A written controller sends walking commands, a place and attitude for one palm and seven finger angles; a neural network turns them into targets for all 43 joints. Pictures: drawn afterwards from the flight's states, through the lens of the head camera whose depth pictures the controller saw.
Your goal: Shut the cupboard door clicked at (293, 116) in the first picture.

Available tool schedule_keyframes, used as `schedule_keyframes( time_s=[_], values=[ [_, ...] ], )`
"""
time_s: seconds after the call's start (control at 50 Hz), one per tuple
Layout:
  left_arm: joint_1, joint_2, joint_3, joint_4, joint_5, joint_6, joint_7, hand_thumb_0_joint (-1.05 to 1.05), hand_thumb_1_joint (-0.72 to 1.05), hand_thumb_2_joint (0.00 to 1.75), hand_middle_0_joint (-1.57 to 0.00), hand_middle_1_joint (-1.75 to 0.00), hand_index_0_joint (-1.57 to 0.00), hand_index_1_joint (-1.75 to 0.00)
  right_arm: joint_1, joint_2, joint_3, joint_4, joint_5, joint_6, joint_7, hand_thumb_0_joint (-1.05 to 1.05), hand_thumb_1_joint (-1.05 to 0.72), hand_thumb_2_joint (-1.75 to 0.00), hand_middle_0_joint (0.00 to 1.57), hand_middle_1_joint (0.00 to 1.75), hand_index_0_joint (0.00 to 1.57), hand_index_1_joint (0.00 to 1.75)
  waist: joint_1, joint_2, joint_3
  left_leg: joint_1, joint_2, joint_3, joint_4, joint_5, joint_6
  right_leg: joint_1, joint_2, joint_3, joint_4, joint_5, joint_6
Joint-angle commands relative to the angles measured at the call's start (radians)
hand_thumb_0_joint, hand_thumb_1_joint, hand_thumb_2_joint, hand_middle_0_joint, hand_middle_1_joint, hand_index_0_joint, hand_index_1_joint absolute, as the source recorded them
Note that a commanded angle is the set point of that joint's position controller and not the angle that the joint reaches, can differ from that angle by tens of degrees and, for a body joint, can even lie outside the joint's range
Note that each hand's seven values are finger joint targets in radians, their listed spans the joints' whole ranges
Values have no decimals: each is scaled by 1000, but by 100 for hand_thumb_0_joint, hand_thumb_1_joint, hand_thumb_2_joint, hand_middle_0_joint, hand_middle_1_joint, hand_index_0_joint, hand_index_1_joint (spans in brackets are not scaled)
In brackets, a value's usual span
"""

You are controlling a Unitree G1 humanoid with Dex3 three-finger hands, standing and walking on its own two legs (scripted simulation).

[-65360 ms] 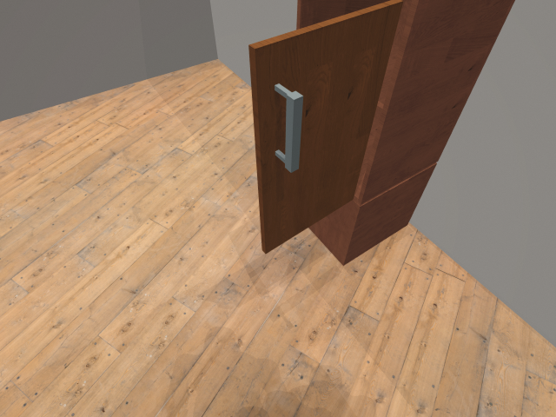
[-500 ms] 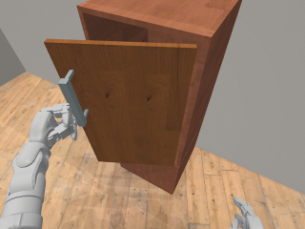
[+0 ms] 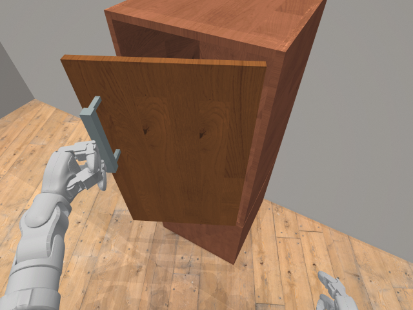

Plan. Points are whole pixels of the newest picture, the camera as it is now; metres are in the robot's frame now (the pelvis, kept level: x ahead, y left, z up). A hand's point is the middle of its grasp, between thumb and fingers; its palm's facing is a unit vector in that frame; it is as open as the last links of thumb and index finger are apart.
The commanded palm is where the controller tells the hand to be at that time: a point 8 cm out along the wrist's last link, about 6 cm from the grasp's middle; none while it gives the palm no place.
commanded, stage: push the door shut along its arc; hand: left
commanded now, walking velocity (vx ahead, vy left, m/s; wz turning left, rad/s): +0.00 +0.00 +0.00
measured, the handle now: (104, 136) +0.43 +0.24 +0.11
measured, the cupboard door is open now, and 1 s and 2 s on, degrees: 25 9 0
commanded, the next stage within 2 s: pull the fist back off the door in 1.88 s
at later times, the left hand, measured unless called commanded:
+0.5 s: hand (110, 151) +0.38 +0.22 +0.11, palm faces -0.10 -0.99 -0.06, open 3.2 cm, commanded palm +0.38 +0.25 +0.11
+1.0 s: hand (126, 133) +0.44 +0.20 +0.11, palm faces -0.24 -0.97 -0.03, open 3.1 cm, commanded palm +0.45 +0.24 +0.11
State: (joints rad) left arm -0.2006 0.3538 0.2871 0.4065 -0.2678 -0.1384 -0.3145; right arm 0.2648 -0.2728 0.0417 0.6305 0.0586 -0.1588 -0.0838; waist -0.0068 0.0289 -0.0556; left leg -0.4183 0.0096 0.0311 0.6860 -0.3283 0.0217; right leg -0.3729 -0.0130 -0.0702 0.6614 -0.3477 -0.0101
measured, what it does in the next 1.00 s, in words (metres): stands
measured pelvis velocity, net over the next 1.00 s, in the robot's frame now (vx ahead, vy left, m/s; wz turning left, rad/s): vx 0.00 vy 0.01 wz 0.00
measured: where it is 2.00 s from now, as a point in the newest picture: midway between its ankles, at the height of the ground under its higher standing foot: outside the picture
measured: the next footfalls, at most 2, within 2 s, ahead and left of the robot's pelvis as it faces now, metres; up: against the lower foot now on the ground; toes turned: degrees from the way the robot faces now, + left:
none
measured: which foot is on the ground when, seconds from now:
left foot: down 0.00-1.00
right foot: down 0.00-1.00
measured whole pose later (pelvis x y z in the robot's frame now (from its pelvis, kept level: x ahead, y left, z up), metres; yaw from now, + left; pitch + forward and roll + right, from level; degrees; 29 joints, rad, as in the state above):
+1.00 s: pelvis +0.00 +0.01 -0.01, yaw +0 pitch +10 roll -1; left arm -0.77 0.52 0.27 1.04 -0.22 -0.24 -0.54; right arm 0.35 -0.30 0.04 0.67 0.05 -0.08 -0.07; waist -0.10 0.01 -0.07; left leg -0.61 0.01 0.03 0.78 -0.35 0.03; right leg -0.56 -0.01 -0.07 0.75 -0.37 -0.01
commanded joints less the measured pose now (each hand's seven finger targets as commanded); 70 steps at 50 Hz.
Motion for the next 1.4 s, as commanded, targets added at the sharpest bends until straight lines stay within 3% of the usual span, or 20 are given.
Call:
schedule_keyframes(
  time_s=[0.0,0.06,0.12,0.2,0.32,0.38,0.42,0.46,0.54,0.62,0.72,0.76,0.8,0.9,1.04,1.16,1.28,1.32,1.34,1.38],
  values=[
    [-341,205,47,-214,-15,-60,10,0,90,90,-130,-150,-130,-150,-68,-130,-54,-147,1,-53,-8,0,-90,-90,20,30,20,30,-18,34,-214,169,-4,-56,-106,176,3,-6,22,26,-93,187,-10],
    [-430,240,56,-169,-8,-66,7,0,90,90,-130,-150,-130,-150,-64,-136,-48,-136,1,-45,-11,0,-90,-90,20,30,20,30,-38,0,-192,152,-3,-55,-104,155,7,-16,21,32,-100,174,-6],
    [-465,322,119,-104,-4,-79,-12,0,90,90,-130,-150,-130,-150,-53,-144,-51,-130,-1,-34,-15,0,-90,-90,20,30,20,30,-29,-2,-212,143,-3,-48,-94,163,11,9,20,45,-100,182,-10],
    [-514,288,73,-37,-8,-87,-64,0,90,90,-130,-150,-130,-150,-41,-141,-49,-132,3,-27,-12,0,-90,-90,20,30,20,30,-39,42,-238,154,-9,-43,-81,194,8,0,21,44,-88,224,-14],
    [-675,313,45,77,-8,-102,-109,0,90,90,-130,-150,-130,-150,-7,-162,-52,-113,4,-13,-17,0,-90,-90,20,30,20,30,-75,-8,-216,123,-10,-54,-62,146,16,-48,22,51,-92,174,-12],
    [-752,276,-7,114,-4,-112,-129,0,90,90,-130,-150,-130,-150,5,-161,-54,-103,6,-8,-15,0,-90,-90,20,30,20,30,-89,33,-246,147,-11,-58,-54,152,14,-80,22,47,-81,175,-14],
    [-790,307,6,155,0,-119,-137,0,90,90,-130,-150,-130,-150,26,-170,-57,-91,3,-3,-16,0,-90,-90,20,30,20,30,-94,1,-265,142,-11,-61,-42,166,19,-72,21,50,-76,190,-15],
    [-804,295,-7,177,0,-124,-149,0,90,90,-130,-150,-130,-150,27,-169,-56,-93,4,1,-13,0,-90,-90,20,30,20,30,-92,39,-287,148,-13,-58,-39,175,16,-79,20,50,-68,201,-16],
    [-865,373,52,278,3,-132,-160,0,90,90,-130,-150,-130,-150,53,-181,-56,-76,-2,16,-12,0,-90,-90,20,30,20,30,-94,-9,-286,98,-12,-60,-29,172,19,-72,19,54,-58,203,-14],
    [-872,407,67,300,17,-157,-193,0,90,90,-130,-150,-130,-150,72,-185,-60,-85,-5,25,-6,0,-90,-90,20,30,20,30,-87,33,-338,110,-11,-55,-12,225,21,-59,20,58,-36,259,-19],
    [-955,408,51,358,11,-161,-225,0,90,90,-130,-150,-130,-150,92,-194,-59,-77,-4,37,-7,0,-90,-90,20,30,20,30,-115,22,-292,88,-6,-59,-7,195,21,-118,26,51,-37,225,-18],
    [-962,428,63,358,16,-165,-233,0,90,90,-130,-150,-130,-150,104,-198,-62,-79,-6,38,-6,0,-90,-90,20,30,20,30,-109,51,-337,105,-5,-62,-3,211,17,-123,27,51,-26,233,-19],
    [-998,371,11,346,19,-167,-242,0,90,90,-130,-150,-130,-150,109,-192,-65,-77,-6,36,-3,0,-90,-90,20,30,20,30,-125,71,-351,148,-2,-68,3,235,15,-161,29,42,-19,238,-19],
    [-1057,379,15,391,24,-158,-242,0,90,90,-130,-150,-130,-150,130,-201,-68,-58,-11,40,-2,0,-90,-90,20,30,20,30,-141,45,-344,146,3,-81,11,228,14,-205,33,34,-14,212,-20],
    [-1183,332,-42,449,46,-161,-234,0,90,90,-130,-150,-130,-150,148,-203,-69,-34,-17,39,4,0,-90,-90,20,30,20,30,-170,87,-361,169,7,-98,33,213,9,-289,37,25,6,163,-23],
    [-1219,382,6,511,56,-150,-242,0,90,90,-130,-150,-130,-150,176,-217,-71,-34,-27,44,10,0,-90,-90,20,30,20,30,-166,68,-403,151,8,-106,53,253,6,-301,39,24,34,190,-25],
    [-1291,391,-5,559,81,-143,-233,0,90,90,-130,-150,-130,-150,200,-217,-73,-26,-32,52,14,0,-90,-90,20,30,20,30,-189,71,-397,127,10,-108,75,226,9,-343,44,24,40,163,-24],
    [-1298,463,55,561,81,-146,-234,0,90,90,-130,-150,-130,-150,217,-229,-73,-30,-35,58,11,0,-90,-90,20,30,20,30,-177,67,-450,123,10,-105,87,267,11,-314,45,26,59,201,-28],
    [-1290,432,28,569,86,-141,-238,0,90,90,-130,-150,-130,-150,209,-219,-71,-34,-35,59,15,0,-90,-90,20,30,20,30,-178,86,-447,120,6,-101,93,284,10,-310,47,27,58,221,-26],
    [-1284,484,60,593,100,-134,-239,0,90,90,-130,-150,-130,-150,220,-223,-72,-35,-37,67,16,0,-90,-90,20,30,20,30,-179,54,-445,78,6,-95,101,266,12,-291,48,30,60,225,-22]
  ],
)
